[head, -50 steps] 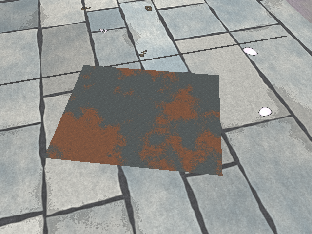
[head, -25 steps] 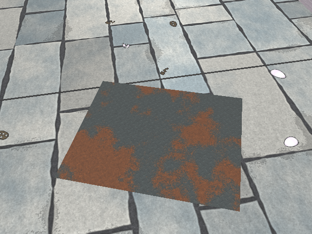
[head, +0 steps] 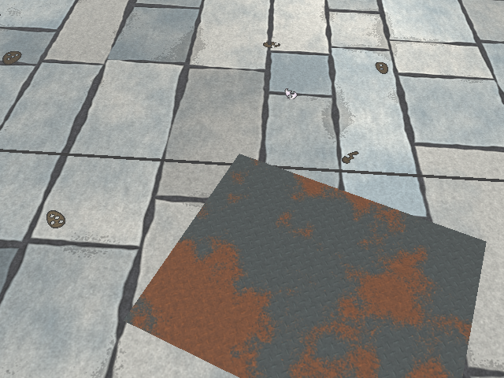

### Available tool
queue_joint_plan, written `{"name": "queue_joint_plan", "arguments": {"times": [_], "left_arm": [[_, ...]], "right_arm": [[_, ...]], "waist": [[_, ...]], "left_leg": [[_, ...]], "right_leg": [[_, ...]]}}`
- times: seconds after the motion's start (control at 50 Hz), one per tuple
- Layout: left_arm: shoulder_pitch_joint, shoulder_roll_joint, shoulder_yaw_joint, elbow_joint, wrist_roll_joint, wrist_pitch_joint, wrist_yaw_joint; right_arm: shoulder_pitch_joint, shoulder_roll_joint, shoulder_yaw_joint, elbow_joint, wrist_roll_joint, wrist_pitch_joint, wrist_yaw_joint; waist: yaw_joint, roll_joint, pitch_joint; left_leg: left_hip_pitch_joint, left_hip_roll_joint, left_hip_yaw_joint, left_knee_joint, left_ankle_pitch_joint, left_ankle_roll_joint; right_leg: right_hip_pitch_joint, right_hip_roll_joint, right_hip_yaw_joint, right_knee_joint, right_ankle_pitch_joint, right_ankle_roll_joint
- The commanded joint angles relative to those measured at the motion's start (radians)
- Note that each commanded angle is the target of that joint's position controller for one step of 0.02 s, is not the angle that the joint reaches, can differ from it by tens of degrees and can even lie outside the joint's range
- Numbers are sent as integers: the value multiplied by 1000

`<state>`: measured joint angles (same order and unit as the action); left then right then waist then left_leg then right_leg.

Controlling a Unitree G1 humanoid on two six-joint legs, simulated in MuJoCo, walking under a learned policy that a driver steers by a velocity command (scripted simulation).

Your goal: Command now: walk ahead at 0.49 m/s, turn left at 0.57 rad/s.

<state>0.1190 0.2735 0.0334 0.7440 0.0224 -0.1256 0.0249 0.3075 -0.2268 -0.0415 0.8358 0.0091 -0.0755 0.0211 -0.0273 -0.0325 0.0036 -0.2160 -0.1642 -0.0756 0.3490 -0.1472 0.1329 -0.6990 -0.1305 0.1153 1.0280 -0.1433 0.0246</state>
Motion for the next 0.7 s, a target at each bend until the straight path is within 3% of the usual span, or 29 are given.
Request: {"name": "queue_joint_plan", "arguments": {"times": [0.02, 0.06, 0.14, 0.18, 0.22, 0.24, 0.26, 0.28, 0.3, 0.32, 0.34, 0.36, 0.42, 0.46, 0.54, 0.62, 0.66, 0.7], "left_arm": [[-28, 40, 10, -70, 1, 7, 13], [-104, 35, 6, -96, -12, 3, 7], [-167, 74, 14, -131, -27, -19, -19], [-144, 93, 22, -130, -25, -32, -33], [-12, 117, 38, -97, -17, -41, -31], [134, 159, 52, -75, -5, -44, -24], [298, 246, 80, -42, 9, -34, -20], [349, 208, 80, -8, -16, -23, -31], [300, 127, 59, -22, -31, -20, -30], [236, 100, 48, -35, -30, -11, -29], [189, 89, 40, -37, -27, -5, -33], [164, 72, 33, -38, -21, -5, -38], [171, 76, 32, -16, -24, -9, -49], [196, 107, 40, 2, -27, -7, -46], [251, 129, 42, 32, -38, 10, -36], [319, 144, 41, 67, -46, 25, -35], [327, 154, 43, 80, -47, 34, -31], [315, 173, 48, 85, -47, 46, -26]], "right_arm": [[-4, -160, -40, -79, 10, -11, -24], [31, -166, -43, -79, 17, -5, -29], [72, -162, -42, -76, 21, 8, -34], [73, -159, -40, -75, 14, 13, -38], [51, -141, -32, -81, 6, 17, -36], [30, -101, -15, -96, -5, 12, -29], [146, -56, 2, -98, 12, -1, -25], [190, -86, 3, -91, 26, -13, -23], [101, -170, -16, -96, 37, -15, -22], [12, -173, -17, -115, 27, -14, -22], [-37, -156, -15, -131, 8, -15, -20], [-47, -144, -19, -134, -4, -13, -19], [-19, -91, -9, -128, -4, -4, -17], [-77, -79, -3, -153, -9, -6, -20], [-212, -55, 8, -188, -5, -17, -13], [-329, -66, 6, -227, 10, -24, 5], [-363, -81, 2, -248, 13, -30, 15], [-334, -105, -8, -249, 11, -36, 21]], "waist": [[3, 82, 7], [-32, 107, -1], [-56, 123, -20], [-40, 147, -29], [31, 168, -74], [100, 125, -185], [102, -120, -338], [104, -276, -330], [113, -145, -171], [101, -42, -76], [77, 3, -8], [50, 0, 11], [25, -53, -2], [36, -45, 4], [80, -47, 11], [117, -54, 42], [111, -59, 54], [77, -68, 35]], "left_leg": [[-135, 205, -194, -128, 127, 130], [-79, 208, -223, -105, 64, 108], [59, 263, -326, -15, 23, 98], [107, 295, -363, 36, 71, 89], [109, 255, -347, 144, 221, 58], [26, 208, -284, 356, 230, 24], [-301, 73, -137, 688, 11, -59], [-511, 61, -118, 878, -412, -79], [-601, 115, -153, 962, -353, -74], [-600, 156, -110, 969, -266, -75], [-584, 191, -76, 907, -203, -79], [-545, 228, -56, 851, -161, -81], [-467, 252, 2, 755, -105, -102], [-489, 263, 18, 645, -41, -117], [-435, 246, 48, 376, 155, -121], [-392, 218, 63, 246, 190, -113], [-394, 211, 60, 202, 131, -89], [-318, 191, 74, 158, 68, -62]], "right_leg": [[105, 59, -65, -229, 168, 28], [119, 92, -61, -377, 211, 30], [142, 118, -36, -513, 180, 12], [199, 122, -42, -545, 117, -20], [391, 135, -74, -613, 83, -77], [622, 26, 18, -586, 92, -143], [1015, -171, 368, -593, -19, -308], [1070, -288, 668, -713, -222, -365], [957, -261, 605, -740, -335, -321], [829, -218, 462, -754, -272, -283], [715, -169, 365, -787, -163, -269], [645, -129, 292, -812, -75, -252], [558, -67, 151, -860, 110, -256], [560, -66, 100, -877, 210, -265], [573, -37, 9, -876, 239, -230], [621, -73, 18, -854, 184, -221], [680, -106, 36, -826, 201, -210], [718, -121, 38, -769, 300, -191]]}}
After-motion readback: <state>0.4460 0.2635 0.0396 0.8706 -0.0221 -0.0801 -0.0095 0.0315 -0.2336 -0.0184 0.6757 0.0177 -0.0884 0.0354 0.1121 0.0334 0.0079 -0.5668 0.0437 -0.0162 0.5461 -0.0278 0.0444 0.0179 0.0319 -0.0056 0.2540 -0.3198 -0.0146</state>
